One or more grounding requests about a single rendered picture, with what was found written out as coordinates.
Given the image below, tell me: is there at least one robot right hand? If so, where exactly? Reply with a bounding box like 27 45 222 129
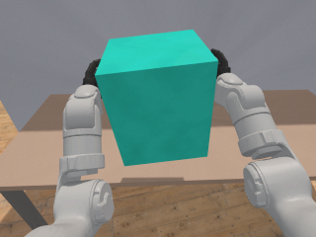
211 48 231 79

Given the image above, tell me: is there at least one robot left upper arm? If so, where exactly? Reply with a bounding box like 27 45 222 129
25 179 115 237

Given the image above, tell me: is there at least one robot right upper arm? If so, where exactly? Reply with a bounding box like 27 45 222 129
243 155 316 237

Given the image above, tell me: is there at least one robot left hand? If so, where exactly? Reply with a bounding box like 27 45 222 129
82 58 103 99

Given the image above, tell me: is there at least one table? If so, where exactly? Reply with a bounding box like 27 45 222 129
0 89 316 230

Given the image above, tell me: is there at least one robot left forearm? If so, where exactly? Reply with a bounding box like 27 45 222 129
53 84 106 219

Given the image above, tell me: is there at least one robot right forearm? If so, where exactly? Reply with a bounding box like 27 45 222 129
214 72 312 195

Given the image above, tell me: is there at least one carton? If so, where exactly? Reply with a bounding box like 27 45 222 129
95 30 218 167

